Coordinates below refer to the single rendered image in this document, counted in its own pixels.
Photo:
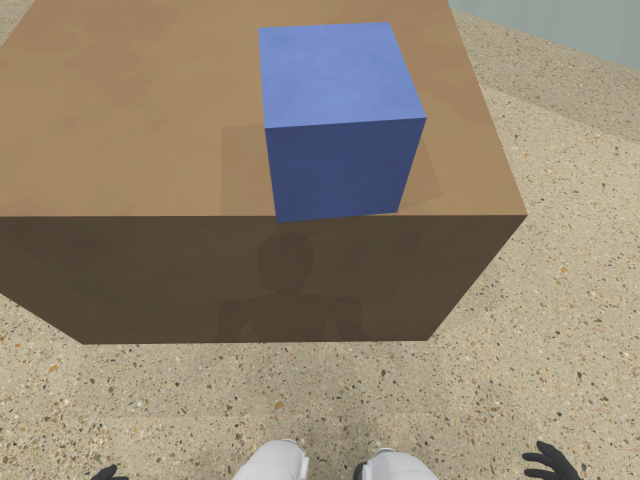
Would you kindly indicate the carton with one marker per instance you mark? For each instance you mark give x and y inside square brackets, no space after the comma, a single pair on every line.
[342,119]

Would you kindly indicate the left robot thigh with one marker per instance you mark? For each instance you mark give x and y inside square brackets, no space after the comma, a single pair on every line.
[275,460]

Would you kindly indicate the robot right shin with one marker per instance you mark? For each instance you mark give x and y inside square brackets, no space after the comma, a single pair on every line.
[381,451]

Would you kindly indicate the pedestal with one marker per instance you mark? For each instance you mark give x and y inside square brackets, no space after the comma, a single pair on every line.
[136,202]

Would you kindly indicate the robot right hand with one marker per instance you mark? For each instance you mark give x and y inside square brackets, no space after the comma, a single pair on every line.
[552,458]

